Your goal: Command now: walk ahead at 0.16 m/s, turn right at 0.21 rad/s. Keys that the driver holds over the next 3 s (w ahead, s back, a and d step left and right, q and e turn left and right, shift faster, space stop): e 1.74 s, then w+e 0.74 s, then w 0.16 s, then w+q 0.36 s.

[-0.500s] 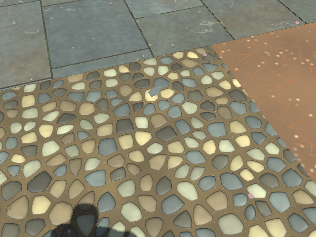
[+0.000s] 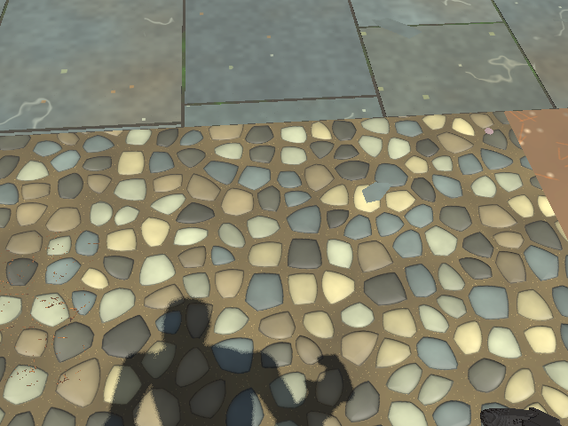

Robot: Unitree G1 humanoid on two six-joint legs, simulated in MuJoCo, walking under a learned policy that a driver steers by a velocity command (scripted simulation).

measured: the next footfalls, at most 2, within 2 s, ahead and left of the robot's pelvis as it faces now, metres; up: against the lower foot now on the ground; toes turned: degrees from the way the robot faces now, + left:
right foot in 0.36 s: +0.09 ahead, -0.15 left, +0.00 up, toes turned -16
left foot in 0.86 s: +0.18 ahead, +0.06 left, +0.00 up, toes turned -34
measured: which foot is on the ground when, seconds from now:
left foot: down 0.00-0.36, up 0.38-0.84, down 0.86-1.00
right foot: up 0.00-0.34, down 0.36-0.86, up 0.88-1.00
